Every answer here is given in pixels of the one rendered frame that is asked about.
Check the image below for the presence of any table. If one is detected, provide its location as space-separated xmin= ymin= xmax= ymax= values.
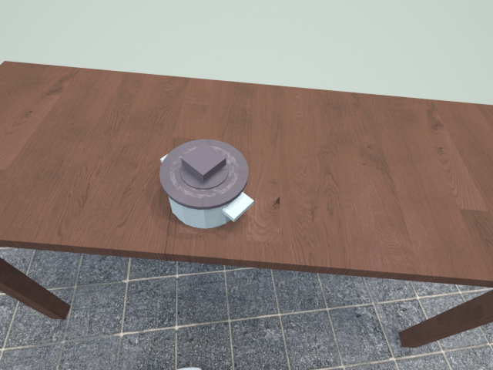
xmin=0 ymin=61 xmax=493 ymax=348

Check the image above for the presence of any pot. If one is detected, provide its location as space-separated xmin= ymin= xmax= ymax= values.
xmin=160 ymin=154 xmax=254 ymax=229

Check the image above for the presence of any lid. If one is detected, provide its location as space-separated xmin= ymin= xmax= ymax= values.
xmin=159 ymin=140 xmax=249 ymax=210

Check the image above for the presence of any knob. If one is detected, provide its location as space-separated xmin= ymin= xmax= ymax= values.
xmin=181 ymin=143 xmax=226 ymax=182

